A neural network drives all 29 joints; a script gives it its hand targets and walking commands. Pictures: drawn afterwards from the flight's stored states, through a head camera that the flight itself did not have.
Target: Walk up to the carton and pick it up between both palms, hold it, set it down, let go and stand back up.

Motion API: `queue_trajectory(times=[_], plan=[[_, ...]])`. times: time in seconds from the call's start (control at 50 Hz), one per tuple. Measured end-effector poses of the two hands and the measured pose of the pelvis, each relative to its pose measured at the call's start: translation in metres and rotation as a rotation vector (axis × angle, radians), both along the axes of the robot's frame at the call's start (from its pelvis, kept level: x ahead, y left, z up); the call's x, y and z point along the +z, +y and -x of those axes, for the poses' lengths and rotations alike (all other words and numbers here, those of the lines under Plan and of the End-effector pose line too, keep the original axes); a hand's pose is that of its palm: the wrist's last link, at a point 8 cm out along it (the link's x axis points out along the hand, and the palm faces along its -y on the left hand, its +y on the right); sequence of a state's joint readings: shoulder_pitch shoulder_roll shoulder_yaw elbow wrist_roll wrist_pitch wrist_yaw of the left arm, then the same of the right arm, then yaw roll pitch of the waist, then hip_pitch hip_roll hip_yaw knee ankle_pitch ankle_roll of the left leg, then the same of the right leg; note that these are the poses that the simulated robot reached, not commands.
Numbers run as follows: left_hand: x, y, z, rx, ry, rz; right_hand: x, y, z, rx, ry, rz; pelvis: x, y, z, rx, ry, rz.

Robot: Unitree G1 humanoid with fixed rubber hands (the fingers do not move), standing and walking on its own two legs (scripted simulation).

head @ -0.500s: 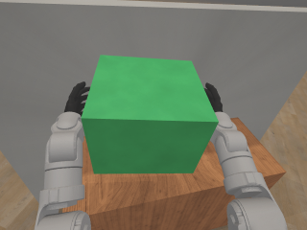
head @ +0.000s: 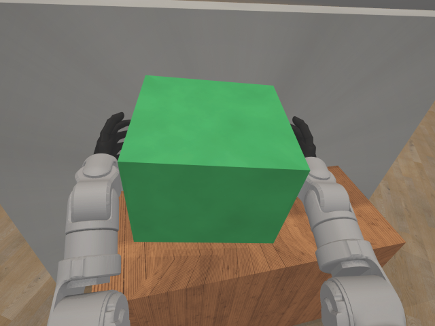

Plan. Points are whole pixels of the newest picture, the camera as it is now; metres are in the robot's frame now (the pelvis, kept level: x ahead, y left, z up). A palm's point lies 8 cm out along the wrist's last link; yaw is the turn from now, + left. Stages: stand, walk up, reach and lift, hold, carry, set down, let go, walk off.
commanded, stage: hold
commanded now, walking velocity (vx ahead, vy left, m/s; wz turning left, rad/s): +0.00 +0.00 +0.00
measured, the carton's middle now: (208, 158) +0.39 +0.01 +0.16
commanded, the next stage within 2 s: none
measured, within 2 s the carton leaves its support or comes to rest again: neither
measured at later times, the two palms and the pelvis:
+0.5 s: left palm (109, 158) +0.37 +0.18 +0.18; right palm (301, 157) +0.38 -0.17 +0.18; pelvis +0.01 +0.00 +0.00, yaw +0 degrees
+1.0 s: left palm (110, 157) +0.36 +0.18 +0.18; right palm (302, 159) +0.37 -0.17 +0.17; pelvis +0.01 +0.00 +0.00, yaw +0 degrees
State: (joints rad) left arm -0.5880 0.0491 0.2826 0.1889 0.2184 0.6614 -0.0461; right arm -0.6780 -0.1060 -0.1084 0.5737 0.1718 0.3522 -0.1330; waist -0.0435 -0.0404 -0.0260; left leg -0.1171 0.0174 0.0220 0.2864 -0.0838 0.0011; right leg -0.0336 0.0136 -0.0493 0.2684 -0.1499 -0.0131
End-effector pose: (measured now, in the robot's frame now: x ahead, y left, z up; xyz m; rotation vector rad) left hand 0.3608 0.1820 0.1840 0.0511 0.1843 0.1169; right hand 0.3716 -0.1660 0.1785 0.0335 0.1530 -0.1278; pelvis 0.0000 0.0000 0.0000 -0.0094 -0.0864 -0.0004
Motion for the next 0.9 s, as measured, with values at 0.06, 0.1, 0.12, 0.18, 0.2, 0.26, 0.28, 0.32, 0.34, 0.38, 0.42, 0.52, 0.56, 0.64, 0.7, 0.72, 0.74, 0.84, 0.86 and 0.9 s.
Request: queue_trajectory(times=[0.06, 0.1, 0.12, 0.18, 0.2, 0.26, 0.28, 0.32, 0.34, 0.38, 0.42, 0.52, 0.56, 0.64, 0.7, 0.72, 0.74, 0.84, 0.86, 0.9], plan=[[-0.002, 0.001, 0.0, 0.0, 0.001, -0.001, -0.001, 0.001, -0.001, 0.001, 0.002, -0.001, 0.0, 0.0, -0.001, 0.002, 0.004, 0.0], [-0.003, 0.001, -0.001, -0.001, 0.001, -0.004, -0.002, 0.001, -0.001, 0.001, 0.001, -0.001, 0.0, 0.0, -0.002, 0.004, 0.005, 0.001], [-0.004, 0.001, -0.001, -0.001, 0.001, -0.004, -0.003, 0.001, -0.001, 0.001, 0.001, -0.001, 0.0, 0.0, -0.002, 0.005, 0.006, 0.001], [-0.005, 0.001, -0.001, -0.004, -0.003, -0.004, -0.003, 0.001, 0.0, 0.0, -0.003, 0.003, 0.0, 0.0, -0.004, 0.007, 0.008, 0.002], [-0.005, 0.001, -0.001, -0.004, -0.005, -0.003, -0.003, 0.001, 0.0, -0.001, -0.005, 0.004, 0.0, 0.0, -0.004, 0.007, 0.008, 0.002], [-0.005, 0.001, -0.003, -0.004, -0.006, 0.003, -0.001, 0.001, -0.002, -0.004, -0.006, 0.004, 0.0, 0.0, -0.005, 0.006, 0.007, 0.001], [-0.005, 0.001, -0.003, -0.004, -0.006, 0.004, -0.001, 0.001, -0.002, -0.003, -0.006, 0.005, 0.0, 0.0, -0.005, 0.006, 0.007, 0.001], [-0.006, 0.001, -0.004, -0.004, -0.004, 0.005, -0.001, 0.001, -0.003, -0.003, -0.004, 0.008, 0.0, 0.0, -0.006, 0.006, 0.006, 0.001], [-0.006, 0.001, -0.005, -0.004, -0.006, 0.005, 0.0, 0.001, -0.004, -0.002, -0.006, 0.01, 0.0, 0.0, -0.006, 0.006, 0.006, 0.001], [-0.005, 0.0, -0.005, -0.004, -0.013, 0.003, 0.001, 0.0, -0.004, -0.001, -0.013, 0.012, 0.0, 0.0, -0.007, 0.005, 0.007, 0.002], [-0.005, 0.0, -0.004, -0.004, -0.017, 0.001, 0.002, 0.0, -0.004, -0.001, -0.016, 0.01, 0.0, 0.0, -0.008, 0.005, 0.004, 0.002], [-0.007, 0.0, -0.005, -0.001, -0.002, -0.002, -0.001, 0.0, -0.005, 0.002, -0.002, 0.007, 0.0, 0.0, -0.01, 0.003, -0.001, 0.001], [-0.007, 0.0, -0.003, 0.0, -0.004, -0.006, -0.001, 0.0, -0.005, 0.004, -0.005, 0.008, 0.0, 0.0, -0.011, 0.004, 0.0, 0.002], [-0.007, 0.0, -0.001, 0.003, -0.009, -0.007, -0.002, 0.0, -0.003, 0.005, -0.01, 0.005, 0.0, 0.0, -0.012, 0.006, -0.004, 0.003], [-0.005, 0.0, -0.001, 0.005, -0.009, -0.007, -0.003, 0.0, -0.003, 0.004, -0.009, -0.008, 0.0, 0.0, -0.011, 0.007, -0.008, 0.002], [-0.004, 0.0, 0.0, 0.005, -0.009, -0.007, -0.003, 0.0, -0.003, 0.004, -0.009, -0.009, 0.0, 0.0, -0.011, 0.008, -0.007, 0.002], [-0.003, 0.0, 0.0, 0.004, -0.01, -0.008, -0.003, 0.0, -0.002, 0.004, -0.01, -0.01, 0.0, 0.0, -0.01, 0.009, -0.007, 0.002], [-0.001, -0.001, -0.001, 0.003, -0.007, -0.008, -0.002, -0.001, -0.002, 0.002, -0.008, -0.009, 0.0, 0.0, -0.008, 0.008, -0.009, 0.001], [-0.001, -0.001, -0.001, 0.003, -0.003, -0.007, -0.003, -0.001, -0.002, 0.001, -0.003, -0.009, 0.0, 0.0, -0.008, 0.007, -0.009, 0.0], [-0.003, -0.002, -0.002, 0.001, 0.005, -0.001, -0.004, -0.002, -0.002, -0.001, 0.005, -0.008, 0.0, 0.0, -0.007, 0.006, -0.007, -0.001]])
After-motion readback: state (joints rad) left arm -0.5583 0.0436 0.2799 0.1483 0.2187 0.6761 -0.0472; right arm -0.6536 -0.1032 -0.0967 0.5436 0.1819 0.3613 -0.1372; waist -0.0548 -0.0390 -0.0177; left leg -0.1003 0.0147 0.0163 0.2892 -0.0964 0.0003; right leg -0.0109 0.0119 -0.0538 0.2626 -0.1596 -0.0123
